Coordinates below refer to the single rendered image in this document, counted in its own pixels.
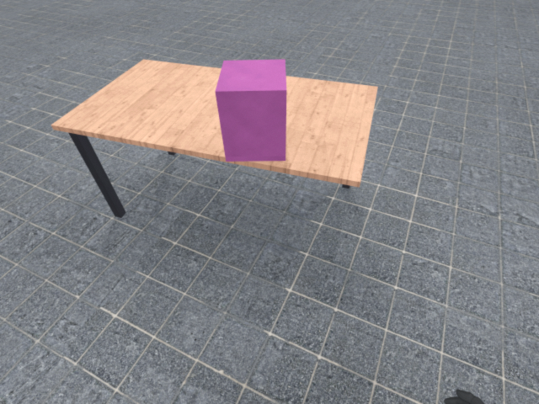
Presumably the carton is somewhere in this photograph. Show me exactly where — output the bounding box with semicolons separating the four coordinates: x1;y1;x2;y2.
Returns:
215;59;286;162

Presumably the table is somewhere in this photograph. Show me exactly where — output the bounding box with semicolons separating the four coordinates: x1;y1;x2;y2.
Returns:
51;60;378;218

